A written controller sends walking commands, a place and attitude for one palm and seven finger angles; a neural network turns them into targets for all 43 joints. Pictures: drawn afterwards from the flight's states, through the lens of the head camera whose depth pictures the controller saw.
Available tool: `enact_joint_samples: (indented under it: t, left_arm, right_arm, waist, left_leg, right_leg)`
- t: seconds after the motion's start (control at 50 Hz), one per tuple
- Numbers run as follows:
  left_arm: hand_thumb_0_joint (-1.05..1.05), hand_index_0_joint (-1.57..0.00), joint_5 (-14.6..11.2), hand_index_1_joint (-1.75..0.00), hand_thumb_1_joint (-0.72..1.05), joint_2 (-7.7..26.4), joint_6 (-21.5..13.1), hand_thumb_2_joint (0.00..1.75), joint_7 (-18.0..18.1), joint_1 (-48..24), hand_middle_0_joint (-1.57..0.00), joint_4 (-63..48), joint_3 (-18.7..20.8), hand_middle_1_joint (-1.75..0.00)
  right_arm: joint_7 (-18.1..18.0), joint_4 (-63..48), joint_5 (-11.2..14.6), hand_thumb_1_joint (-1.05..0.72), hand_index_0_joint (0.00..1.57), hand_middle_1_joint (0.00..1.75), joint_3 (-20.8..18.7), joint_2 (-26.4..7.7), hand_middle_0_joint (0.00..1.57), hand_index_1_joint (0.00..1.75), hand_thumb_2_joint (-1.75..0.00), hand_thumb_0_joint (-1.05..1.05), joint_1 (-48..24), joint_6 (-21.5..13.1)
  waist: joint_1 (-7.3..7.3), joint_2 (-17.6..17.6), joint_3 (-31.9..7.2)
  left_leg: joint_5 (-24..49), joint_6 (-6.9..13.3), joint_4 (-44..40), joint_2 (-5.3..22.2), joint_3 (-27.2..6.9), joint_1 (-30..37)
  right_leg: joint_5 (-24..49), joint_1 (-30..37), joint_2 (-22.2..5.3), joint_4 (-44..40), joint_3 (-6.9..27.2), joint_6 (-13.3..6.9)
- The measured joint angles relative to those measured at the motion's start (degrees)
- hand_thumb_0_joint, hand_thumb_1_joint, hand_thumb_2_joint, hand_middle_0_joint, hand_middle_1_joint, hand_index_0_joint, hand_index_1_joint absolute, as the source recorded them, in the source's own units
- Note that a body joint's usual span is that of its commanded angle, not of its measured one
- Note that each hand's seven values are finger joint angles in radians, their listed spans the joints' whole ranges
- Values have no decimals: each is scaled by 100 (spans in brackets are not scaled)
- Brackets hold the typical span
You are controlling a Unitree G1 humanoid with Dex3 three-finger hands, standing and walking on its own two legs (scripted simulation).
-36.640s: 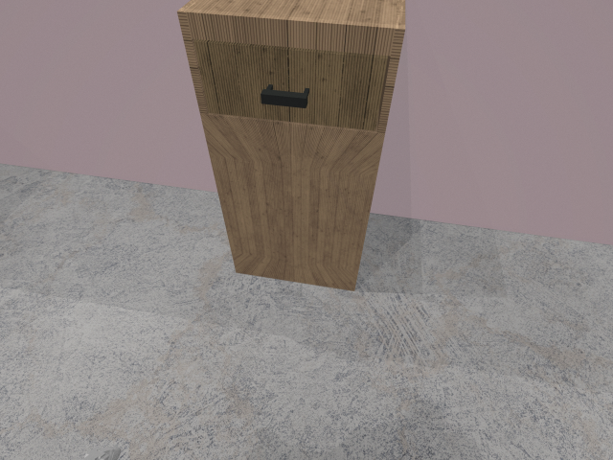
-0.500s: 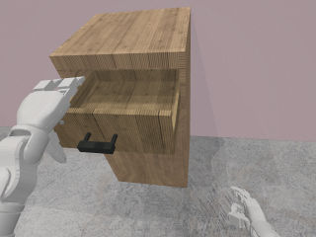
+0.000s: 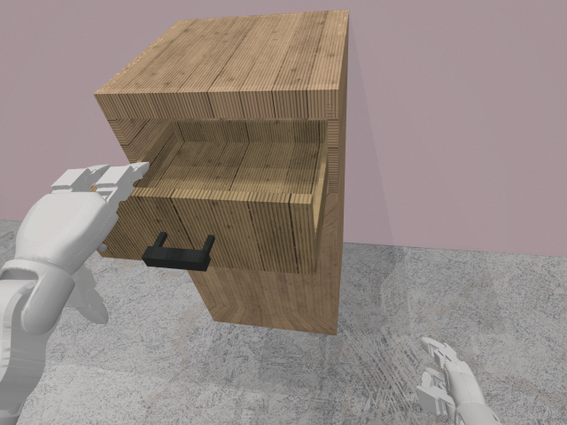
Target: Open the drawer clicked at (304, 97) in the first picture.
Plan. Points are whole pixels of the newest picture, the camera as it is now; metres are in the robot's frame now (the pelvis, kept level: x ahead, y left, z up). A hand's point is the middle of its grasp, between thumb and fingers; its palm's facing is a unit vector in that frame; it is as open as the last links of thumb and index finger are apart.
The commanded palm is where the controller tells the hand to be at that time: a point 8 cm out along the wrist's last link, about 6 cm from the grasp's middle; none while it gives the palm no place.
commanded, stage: draw the hand back to the body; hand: left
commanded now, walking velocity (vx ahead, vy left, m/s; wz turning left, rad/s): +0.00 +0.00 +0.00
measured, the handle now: (181, 248) +0.36 +0.24 +0.05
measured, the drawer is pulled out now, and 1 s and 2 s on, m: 0.22 0.22 0.22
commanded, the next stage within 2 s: step back with the hand held close in 1.14 s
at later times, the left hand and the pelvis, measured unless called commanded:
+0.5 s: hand (89, 235) +0.23 +0.23 +0.23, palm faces +0.45 -0.84 -0.29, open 14.4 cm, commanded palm +0.18 +0.27 +0.24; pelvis +0.02 +0.00 +0.00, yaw -1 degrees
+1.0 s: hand (63, 258) +0.20 +0.24 +0.23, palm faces +0.50 -0.79 -0.37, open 8.5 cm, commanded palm +0.15 +0.28 +0.24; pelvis +0.02 +0.00 +0.00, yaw -1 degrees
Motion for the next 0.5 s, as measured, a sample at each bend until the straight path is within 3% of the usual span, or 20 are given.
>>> enact_joint_samples:
  t: [0.16,0.22,0.24,0.28,0.32,0.36,0.5]
  left_arm:
    - [0,-17,-96,-31,-49,82,-181,30,155,407,-18,-335,183,-30]
    - [0,-17,-2551,-31,-48,-511,-650,30,603,552,-18,-395,747,-30]
    - [0,-17,-3118,-31,-47,-768,-787,31,778,644,-18,-477,907,-30]
    - [0,-17,-3823,-31,-45,-1223,-1008,32,1075,757,-18,-683,1102,-30]
    - [0,-17,-4182,-31,-41,-1568,-1210,34,1325,799,-18,-800,1191,-30]
    - [0,-17,-4364,-31,-36,-1808,-1327,36,1499,821,-18,-836,1228,-30]
    - [-1,-17,-4493,-30,-16,-1921,-1389,44,1696,1110,-18,-951,1265,-30]
  right_arm:
    - [12,-64,-21,-91,20,30,26,77,20,30,-90,1,-37,-35]
    - [-123,-69,-74,-91,20,30,32,180,20,30,-90,1,-42,-383]
    - [-171,-63,-85,-91,20,30,43,245,20,30,-90,1,-22,-511]
    - [-253,-23,-124,-91,20,30,59,356,20,30,-90,1,82,-751]
    - [-306,58,-168,-91,20,30,64,427,21,30,-90,1,218,-926]
    - [-327,144,-192,-91,20,30,59,465,21,30,-90,1,343,-1017]
    - [-312,354,-258,-90,20,30,-37,412,21,30,-90,1,560,-1154]
  waist:
    - [48,-17,-8]
    - [-42,-27,191]
    - [-84,-76,238]
    - [-122,-195,283]
    - [-137,-302,277]
    - [-154,-395,264]
    - [-235,-507,261]
  left_leg:
    - [-30,1,32,3,-20,9]
    - [-47,3,44,39,-42,111]
    - [-48,-3,22,53,-32,150]
    - [-46,-18,-36,82,-15,239]
    - [-51,-32,-92,106,-4,331]
    - [-54,-41,-150,116,1,420]
    - [-80,-37,-252,131,50,583]
  right_leg:
    - [-11,38,3,-14,-19,7]
    - [26,190,42,-106,-43,-6]
    - [36,226,56,-134,-35,-10]
    - [54,311,86,-204,-19,-18]
    - [62,404,111,-276,-11,-28]
    - [60,492,122,-334,-8,-34]
    - [54,637,138,-442,36,-31]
